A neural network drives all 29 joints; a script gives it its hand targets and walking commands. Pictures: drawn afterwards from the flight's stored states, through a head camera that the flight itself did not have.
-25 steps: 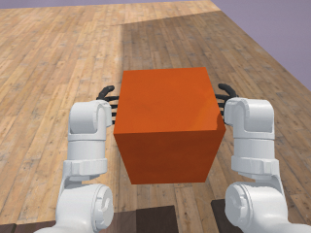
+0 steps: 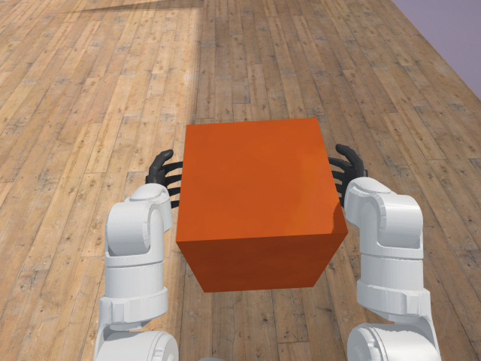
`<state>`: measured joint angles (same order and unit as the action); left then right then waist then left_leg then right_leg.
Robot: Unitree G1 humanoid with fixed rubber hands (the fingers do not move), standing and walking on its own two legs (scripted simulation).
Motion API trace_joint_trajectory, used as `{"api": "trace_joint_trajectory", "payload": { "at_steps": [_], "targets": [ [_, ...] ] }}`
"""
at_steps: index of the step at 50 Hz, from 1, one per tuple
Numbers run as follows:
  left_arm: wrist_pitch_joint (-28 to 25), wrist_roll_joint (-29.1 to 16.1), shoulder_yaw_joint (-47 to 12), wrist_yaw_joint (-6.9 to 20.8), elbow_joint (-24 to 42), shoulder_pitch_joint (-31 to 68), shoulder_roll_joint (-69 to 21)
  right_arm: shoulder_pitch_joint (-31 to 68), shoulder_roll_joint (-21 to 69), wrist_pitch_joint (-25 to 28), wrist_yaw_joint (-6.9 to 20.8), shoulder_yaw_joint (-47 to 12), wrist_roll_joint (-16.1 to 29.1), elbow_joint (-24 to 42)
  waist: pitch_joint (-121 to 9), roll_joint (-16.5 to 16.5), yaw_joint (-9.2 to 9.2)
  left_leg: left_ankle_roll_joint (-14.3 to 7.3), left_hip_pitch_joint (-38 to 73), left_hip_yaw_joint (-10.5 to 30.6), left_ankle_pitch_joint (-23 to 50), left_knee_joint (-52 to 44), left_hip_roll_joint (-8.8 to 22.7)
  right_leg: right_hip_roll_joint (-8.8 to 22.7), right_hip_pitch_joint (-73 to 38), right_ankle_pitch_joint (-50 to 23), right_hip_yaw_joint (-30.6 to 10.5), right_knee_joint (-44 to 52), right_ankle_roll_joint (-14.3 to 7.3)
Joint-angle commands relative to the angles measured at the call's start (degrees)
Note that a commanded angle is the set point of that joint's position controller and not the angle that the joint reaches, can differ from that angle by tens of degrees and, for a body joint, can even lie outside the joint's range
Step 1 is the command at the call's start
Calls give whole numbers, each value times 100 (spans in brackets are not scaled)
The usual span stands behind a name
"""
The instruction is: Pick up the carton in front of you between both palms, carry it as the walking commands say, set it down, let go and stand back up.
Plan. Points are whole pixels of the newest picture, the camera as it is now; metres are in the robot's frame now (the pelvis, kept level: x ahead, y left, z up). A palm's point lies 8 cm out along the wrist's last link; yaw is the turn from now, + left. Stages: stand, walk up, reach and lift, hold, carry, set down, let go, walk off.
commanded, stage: carry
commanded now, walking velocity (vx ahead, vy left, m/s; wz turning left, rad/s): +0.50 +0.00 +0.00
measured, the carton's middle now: (255, 213) +0.36 +0.03 +0.03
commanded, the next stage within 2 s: none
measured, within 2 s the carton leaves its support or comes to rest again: neither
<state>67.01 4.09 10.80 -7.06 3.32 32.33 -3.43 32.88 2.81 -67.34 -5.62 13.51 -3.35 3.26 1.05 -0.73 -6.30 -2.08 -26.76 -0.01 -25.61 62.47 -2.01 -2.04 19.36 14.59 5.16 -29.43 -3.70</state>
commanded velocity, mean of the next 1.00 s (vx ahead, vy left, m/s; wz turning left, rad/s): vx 0.50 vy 0.00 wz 0.00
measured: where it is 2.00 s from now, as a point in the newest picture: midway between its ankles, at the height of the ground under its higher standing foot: (252, 148)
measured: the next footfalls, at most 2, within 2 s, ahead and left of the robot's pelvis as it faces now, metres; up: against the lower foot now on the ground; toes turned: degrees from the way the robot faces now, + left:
left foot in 0.26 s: +0.36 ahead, +0.13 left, -0.04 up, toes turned +4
right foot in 0.78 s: +0.71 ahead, +0.02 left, -0.04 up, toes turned -4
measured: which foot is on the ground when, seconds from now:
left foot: up 0.00-0.24, down 0.26-0.78, up 0.80-1.00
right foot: down 0.00-0.28, up 0.30-0.76, down 0.78-1.00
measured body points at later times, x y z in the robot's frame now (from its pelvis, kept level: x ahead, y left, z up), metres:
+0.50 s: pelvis +0.33 +0.09 -0.04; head +0.36 +0.10 +0.41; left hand +0.70 +0.20 +0.10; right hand +0.67 -0.10 +0.11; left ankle +0.32 +0.12 -0.78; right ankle +0.35 -0.06 -0.70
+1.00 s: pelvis +0.66 +0.05 -0.04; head +0.69 +0.05 +0.41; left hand +1.00 +0.24 +0.04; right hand +1.03 -0.06 +0.04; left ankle +0.67 +0.19 -0.70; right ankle +0.67 +0.02 -0.78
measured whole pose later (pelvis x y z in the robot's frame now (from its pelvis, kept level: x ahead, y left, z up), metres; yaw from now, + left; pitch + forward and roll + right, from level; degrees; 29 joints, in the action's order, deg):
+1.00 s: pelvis +0.66 +0.05 -0.04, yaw +2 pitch +4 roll +1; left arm 65.7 2.0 9.9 -7.3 -8.3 32.7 -0.6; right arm 32.4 2.9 -66.7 -5.8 11.9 -6.3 -6.2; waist -1.5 -0.7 -3.9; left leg -1.1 -36.6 -0.8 -20.0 63.4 2.0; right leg -3.3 18.6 12.8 8.8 -26.1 -7.8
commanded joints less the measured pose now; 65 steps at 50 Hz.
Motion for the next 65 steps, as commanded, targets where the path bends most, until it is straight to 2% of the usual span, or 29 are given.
{"api": "trace_joint_trajectory", "payload": {
  "at_steps": [1,3,5,7,10,12,13,14,15,16,17,18,21,25,33,35,37,38,39,40,41,43,45,50,54,60,63,64,65],
  "targets": [
    [59,-3041,-4444,1587,500,4312,-5951,3063,5141,-38,1041,-3611,1453,-87,-2478,-93,54,129,-1381,-58,-84,-1212,156,1723,-3017,-2293,-2334,849,-864],
    [92,-3187,-4390,1652,447,4426,-5975,3061,5096,-62,967,-3495,1273,-131,-2258,-355,37,196,-1001,-259,486,-2104,95,1614,-2554,-2247,-1967,1011,-797],
    [147,-3233,-4275,1657,380,4451,-5889,3128,4998,-111,897,-3452,1235,-19,-2181,-595,21,154,-867,-165,2159,-2693,210,1372,-2541,-2460,-1442,890,-519],
    [245,-3158,-4087,1625,295,4156,-5760,3130,4858,-238,858,-3430,1278,189,-2016,-562,15,113,-411,-244,3072,-3605,262,1144,-2340,-2233,-1026,933,-251],
    [478,-2904,-3821,1548,225,3705,-5566,3087,4710,-527,898,-3422,1448,483,-2006,-556,328,31,804,-587,3622,-3992,288,1036,-1925,-2685,-636,336,-6],
    [654,-2729,-3703,1488,323,3618,-5378,3073,4593,-709,986,-3451,1630,599,-2410,-165,798,107,2534,-904,3341,-3937,178,643,-1287,-2684,-57,-1280,285],
    [742,-2640,-3631,1448,359,3718,-5207,3216,4532,-803,1042,-3468,1753,696,-2419,196,1002,191,3325,-331,3203,-3617,674,448,-312,-1077,-55,-2405,403],
    [870,-2614,-3558,1397,333,3873,-5135,3472,4401,-911,1066,-3411,1869,683,-2425,1147,868,121,4103,983,5268,-2793,1534,88,983,1572,-316,-3378,471],
    [1000,-2540,-3479,1316,469,3956,-5138,3664,4268,-963,1082,-3380,1916,718,-2955,1944,873,-891,4554,2647,3564,-3444,2208,-133,1933,1805,-419,-4518,468],
    [1055,-2486,-3431,1252,867,4171,-5077,3834,4546,-1009,1142,-3535,2158,1004,-2778,1533,928,-1106,4105,3054,1914,-3994,2162,98,2303,1609,-626,-4607,353],
    [1104,-2428,-3376,1189,1017,4299,-5101,4113,4877,-1082,1203,-3675,2442,1315,-2420,759,909,-843,3440,2696,1809,-4237,1805,199,2154,1207,-603,-4284,285],
    [1135,-2343,-3321,1111,1162,4288,-5213,4504,5010,-1119,1243,-3791,2617,1582,-2586,813,860,-878,3330,2595,2429,-4196,1981,320,2094,984,-646,-4222,269],
    [1129,-1862,-3240,914,1241,3853,-5053,4391,5261,-1131,1309,-3879,2797,1691,-2860,674,857,-829,3097,1844,3096,-4208,1756,501,1938,686,-567,-3754,289],
    [967,-1512,-3412,910,810,3302,-5058,3976,5386,-995,1409,-4065,2725,1151,-2800,598,1020,-842,3707,1251,4476,-4021,1645,469,2715,283,-306,-3038,252],
    [450,-1813,-3691,1226,-229,3653,-5396,3890,5703,-369,1540,-4066,2552,-368,-1888,705,1115,-534,3424,168,5706,-3990,1050,97,2177,-1320,446,-964,10],
    [328,-1961,-3692,1270,-431,3801,-5514,3882,5823,-219,1521,-3982,2509,-634,-1978,850,973,-387,3215,-119,6763,-3669,990,-161,1179,-1625,697,-379,-155],
    [201,-2114,-3658,1313,-582,3883,-5634,3927,5922,-94,1489,-3900,2462,-747,-2498,1083,515,-148,2887,-449,7315,-2440,1025,-368,-442,-1409,844,-80,-163],
    [132,-2174,-3635,1346,-615,3954,-5730,4045,5944,-36,1471,-3892,2457,-762,-2822,693,260,-32,2342,-712,6316,-1290,847,-203,-1545,-1490,678,324,-164],
    [74,-2233,-3555,1378,-721,3908,-5775,4186,5941,20,1456,-3838,2417,-755,-3094,-57,133,8,1105,-598,3648,-111,515,848,-2751,-1733,-811,-16,-287],
    [-3,-2216,-3485,1389,-818,3974,-5648,4095,6126,17,1433,-3820,2384,-913,-3484,-1529,291,257,-771,-203,-401,1769,-573,2343,-3926,-2081,-3880,368,-1495],
    [-37,-2412,-3545,1436,-902,3914,-5920,4016,6029,62,1371,-3713,2266,-938,-3493,-1055,230,43,-1381,368,-299,2470,-267,2327,-3824,-1083,-4239,698,-1798],
    [-138,-2791,-3775,1536,-483,4482,-6332,4184,6047,161,1230,-3605,2149,-586,-3036,-212,355,-105,-1473,321,121,1993,202,1920,-2860,-1102,-3128,819,-1313],
    [-192,-3065,-3933,1587,-291,4850,-6612,4032,6011,219,1101,-3526,1990,-525,-2846,37,513,-50,-1126,229,404,1192,403,1742,-2076,-949,-2489,1029,-1021],
    [-232,-2906,-3870,1608,-267,3965,-6594,3179,6192,307,1037,-3770,1858,-485,-2713,-228,472,221,-1358,-183,814,-542,567,1701,-2319,-2276,-1651,1300,-924],
    [-188,-2552,-3854,1640,-22,3094,-6424,2781,6390,313,1086,-4243,1963,-27,-2444,-488,427,358,-1451,-566,1721,-1853,514,1396,-2953,-3634,-867,1338,-478],
    [16,-1961,-3921,1648,673,1323,-5942,1704,6268,101,1243,-4697,2020,915,-1952,-810,428,262,-1031,-1084,2413,-3388,150,1181,-3500,-5005,-188,1135,-246],
    [76,-1769,-4065,1672,1109,560,-5718,947,6107,-6,1361,-4806,1961,1170,-2241,-1012,521,116,737,-1552,2692,-4171,-184,1124,-3124,-6176,228,-8,0],
    [85,-1756,-4158,1697,1298,475,-5657,685,6058,-21,1400,-4823,1906,1265,-2553,-846,660,66,1978,-1466,2746,-4267,-1,1063,-2403,-5440,413,-834,194],
    [114,-1852,-4259,1750,1407,500,-5762,482,5918,-54,1415,-4781,1834,1388,-2975,-285,803,-154,3389,-316,2913,-3973,912,965,-1139,-3388,432,-1961,352]
  ]
}}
